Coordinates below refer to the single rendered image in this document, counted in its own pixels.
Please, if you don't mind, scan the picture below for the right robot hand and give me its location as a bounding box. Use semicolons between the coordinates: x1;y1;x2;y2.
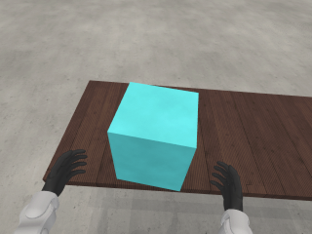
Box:
210;161;243;212

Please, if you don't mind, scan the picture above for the carton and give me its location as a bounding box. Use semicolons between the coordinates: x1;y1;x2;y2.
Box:
107;82;199;191

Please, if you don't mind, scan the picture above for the table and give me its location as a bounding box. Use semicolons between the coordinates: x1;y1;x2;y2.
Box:
42;80;312;201

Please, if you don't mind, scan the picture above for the left robot hand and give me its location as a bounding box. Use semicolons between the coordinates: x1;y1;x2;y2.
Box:
41;149;88;196

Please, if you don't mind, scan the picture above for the robot right forearm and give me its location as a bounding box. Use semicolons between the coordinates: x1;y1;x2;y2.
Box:
217;209;253;234

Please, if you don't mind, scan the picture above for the robot left forearm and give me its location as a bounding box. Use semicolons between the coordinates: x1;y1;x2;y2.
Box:
13;190;59;234

